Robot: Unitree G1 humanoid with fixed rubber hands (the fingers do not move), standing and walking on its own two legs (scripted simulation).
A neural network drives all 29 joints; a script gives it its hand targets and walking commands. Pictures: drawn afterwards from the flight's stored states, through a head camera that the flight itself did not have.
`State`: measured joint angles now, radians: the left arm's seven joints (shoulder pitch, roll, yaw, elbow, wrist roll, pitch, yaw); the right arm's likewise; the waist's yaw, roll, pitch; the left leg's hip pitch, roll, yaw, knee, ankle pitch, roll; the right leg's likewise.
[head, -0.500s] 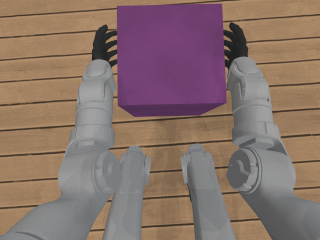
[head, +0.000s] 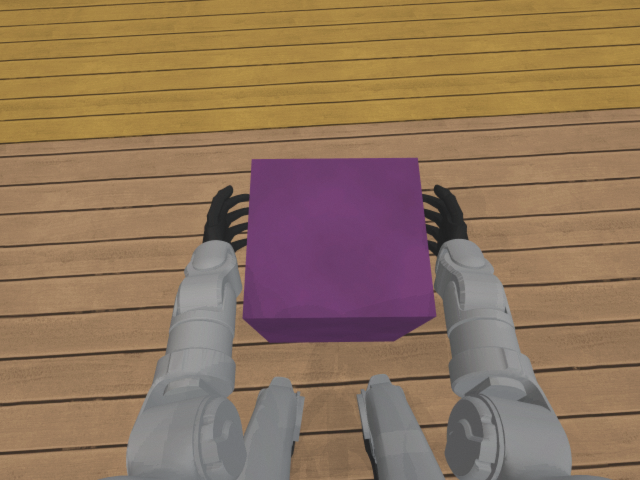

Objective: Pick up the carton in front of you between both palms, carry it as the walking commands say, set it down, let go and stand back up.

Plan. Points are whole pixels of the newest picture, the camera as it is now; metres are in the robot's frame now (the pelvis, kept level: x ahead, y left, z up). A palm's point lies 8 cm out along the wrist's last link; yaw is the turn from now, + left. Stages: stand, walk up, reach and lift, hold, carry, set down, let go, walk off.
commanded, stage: reach and lift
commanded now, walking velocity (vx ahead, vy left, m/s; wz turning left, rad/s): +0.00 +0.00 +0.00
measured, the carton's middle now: (333, 263) +0.40 -0.01 -0.11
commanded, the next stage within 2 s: hold in 1.66 s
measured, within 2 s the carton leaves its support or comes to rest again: neither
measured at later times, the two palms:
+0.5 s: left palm (169, 229) +0.36 +0.15 +0.11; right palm (500, 227) +0.35 -0.15 +0.11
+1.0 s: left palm (138, 224) +0.34 +0.15 +0.16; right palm (531, 221) +0.33 -0.15 +0.16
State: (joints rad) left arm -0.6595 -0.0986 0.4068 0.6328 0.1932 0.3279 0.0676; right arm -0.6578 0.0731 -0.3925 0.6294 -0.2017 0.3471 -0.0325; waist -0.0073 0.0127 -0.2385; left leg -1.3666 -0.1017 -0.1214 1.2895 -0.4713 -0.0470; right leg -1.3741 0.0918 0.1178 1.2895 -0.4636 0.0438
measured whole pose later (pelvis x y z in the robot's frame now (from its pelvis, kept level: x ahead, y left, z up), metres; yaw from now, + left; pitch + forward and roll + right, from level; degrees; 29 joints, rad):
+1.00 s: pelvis +0.04 +0.00 +0.14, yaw +0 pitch -3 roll +0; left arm -0.33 -0.16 0.32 0.40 0.30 0.60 -0.01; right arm -0.32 0.17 -0.30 0.39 -0.30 0.62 0.01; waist 0.00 0.00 0.00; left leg -0.19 -0.04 -0.15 0.47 -0.23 -0.02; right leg -0.19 0.04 0.14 0.47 -0.22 0.02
